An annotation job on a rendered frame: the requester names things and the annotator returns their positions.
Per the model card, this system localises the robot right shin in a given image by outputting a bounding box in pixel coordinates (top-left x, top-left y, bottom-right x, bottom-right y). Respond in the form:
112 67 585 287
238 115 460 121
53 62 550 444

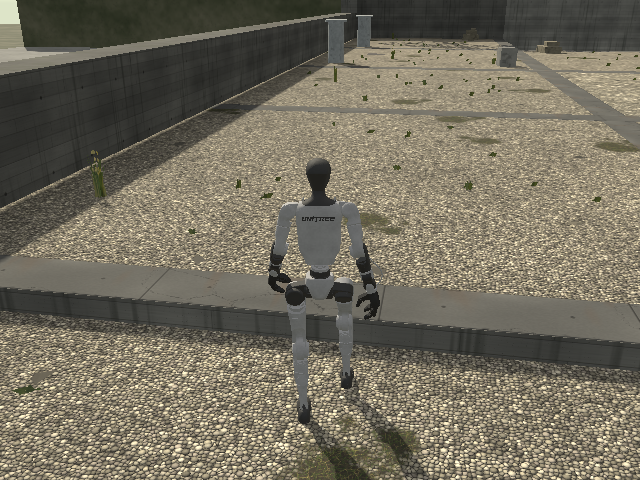
339 314 353 376

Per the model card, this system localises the left robot hand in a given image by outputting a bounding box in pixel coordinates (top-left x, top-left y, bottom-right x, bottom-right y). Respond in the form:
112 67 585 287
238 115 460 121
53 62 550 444
268 273 292 293

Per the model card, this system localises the left robot forearm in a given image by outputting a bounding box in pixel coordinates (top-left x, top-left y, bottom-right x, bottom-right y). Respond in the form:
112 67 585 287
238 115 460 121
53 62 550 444
268 241 284 277

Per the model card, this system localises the robot left upper arm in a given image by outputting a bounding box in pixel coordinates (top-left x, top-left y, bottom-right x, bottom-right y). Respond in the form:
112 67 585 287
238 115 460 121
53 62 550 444
273 202 298 256

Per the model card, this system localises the right robot thigh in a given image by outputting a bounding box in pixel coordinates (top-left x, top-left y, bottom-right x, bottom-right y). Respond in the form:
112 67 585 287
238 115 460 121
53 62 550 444
333 277 354 331

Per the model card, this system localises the right robot forearm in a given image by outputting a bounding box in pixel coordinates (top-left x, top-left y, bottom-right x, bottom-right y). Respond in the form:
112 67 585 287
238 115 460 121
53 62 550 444
356 243 377 294

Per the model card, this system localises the robot right upper arm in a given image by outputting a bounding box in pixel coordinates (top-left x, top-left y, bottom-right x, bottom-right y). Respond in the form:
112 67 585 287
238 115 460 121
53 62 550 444
339 201 365 259

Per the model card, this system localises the right robot hand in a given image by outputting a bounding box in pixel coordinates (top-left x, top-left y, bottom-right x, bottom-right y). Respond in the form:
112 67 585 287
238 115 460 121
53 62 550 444
356 291 380 320

